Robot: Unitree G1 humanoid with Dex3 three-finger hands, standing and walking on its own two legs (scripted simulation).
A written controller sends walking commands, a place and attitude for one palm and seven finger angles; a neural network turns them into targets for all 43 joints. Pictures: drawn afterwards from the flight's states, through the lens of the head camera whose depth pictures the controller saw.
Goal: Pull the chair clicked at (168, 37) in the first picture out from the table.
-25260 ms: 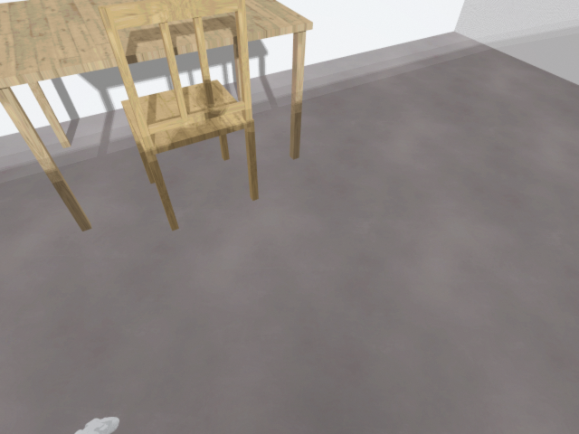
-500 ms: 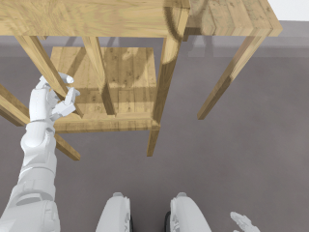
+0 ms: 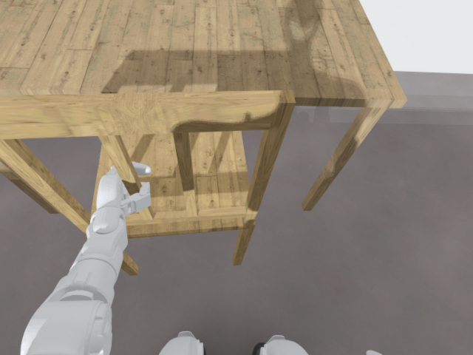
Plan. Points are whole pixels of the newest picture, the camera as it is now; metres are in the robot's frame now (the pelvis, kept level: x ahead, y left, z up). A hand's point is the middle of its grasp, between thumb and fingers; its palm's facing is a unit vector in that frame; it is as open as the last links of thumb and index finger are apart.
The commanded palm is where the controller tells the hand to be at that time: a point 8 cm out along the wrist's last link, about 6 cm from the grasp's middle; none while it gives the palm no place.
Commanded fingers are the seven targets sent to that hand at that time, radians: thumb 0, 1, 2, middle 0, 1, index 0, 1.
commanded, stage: step backward, pulling the chair out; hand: left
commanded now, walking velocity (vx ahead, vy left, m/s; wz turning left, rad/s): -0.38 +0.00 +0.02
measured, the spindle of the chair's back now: (132, 183) +0.42 +0.20 -0.04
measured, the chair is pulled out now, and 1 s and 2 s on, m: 0.06 0.24 0.46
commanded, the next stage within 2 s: none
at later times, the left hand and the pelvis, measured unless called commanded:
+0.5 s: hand (160, 251) +0.29 +0.13 -0.05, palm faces +0.10 -0.98 -0.17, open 5.4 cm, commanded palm +0.30 +0.18 -0.04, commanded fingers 0.00 0.90 0.90 -0.50 -1.45 -0.50 -1.45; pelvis -0.07 -0.02 +0.01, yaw +0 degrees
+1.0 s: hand (142, 296) +0.22 +0.15 -0.05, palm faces +0.13 -0.97 -0.20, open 5.6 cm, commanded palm +0.22 +0.20 -0.05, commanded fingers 0.00 0.90 0.90 -0.50 -1.45 -0.50 -1.45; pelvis -0.14 -0.03 +0.00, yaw -1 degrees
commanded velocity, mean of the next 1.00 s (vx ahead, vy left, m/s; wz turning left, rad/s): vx -0.38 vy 0.01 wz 0.05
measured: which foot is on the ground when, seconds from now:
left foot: down 0.00-1.00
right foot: down 0.00-1.00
